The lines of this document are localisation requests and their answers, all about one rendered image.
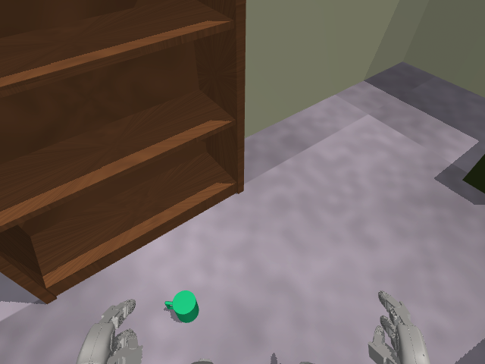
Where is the right robot hand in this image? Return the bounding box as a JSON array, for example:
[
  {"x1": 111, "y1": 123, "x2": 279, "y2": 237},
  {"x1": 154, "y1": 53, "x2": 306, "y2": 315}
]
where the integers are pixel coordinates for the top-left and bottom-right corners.
[{"x1": 368, "y1": 290, "x2": 430, "y2": 364}]

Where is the left robot hand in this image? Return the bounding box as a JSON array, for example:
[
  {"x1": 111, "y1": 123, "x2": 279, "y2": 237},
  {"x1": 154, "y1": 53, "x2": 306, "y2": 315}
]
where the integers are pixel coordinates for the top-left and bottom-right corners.
[{"x1": 76, "y1": 300, "x2": 142, "y2": 364}]

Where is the mug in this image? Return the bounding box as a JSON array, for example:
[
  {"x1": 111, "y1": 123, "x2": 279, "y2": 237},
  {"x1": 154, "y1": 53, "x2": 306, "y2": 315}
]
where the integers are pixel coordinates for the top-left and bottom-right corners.
[{"x1": 165, "y1": 290, "x2": 199, "y2": 323}]

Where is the bookshelf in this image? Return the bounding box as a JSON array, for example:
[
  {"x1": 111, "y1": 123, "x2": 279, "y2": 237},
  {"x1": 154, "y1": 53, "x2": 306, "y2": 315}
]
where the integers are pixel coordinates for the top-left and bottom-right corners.
[{"x1": 0, "y1": 0, "x2": 246, "y2": 304}]

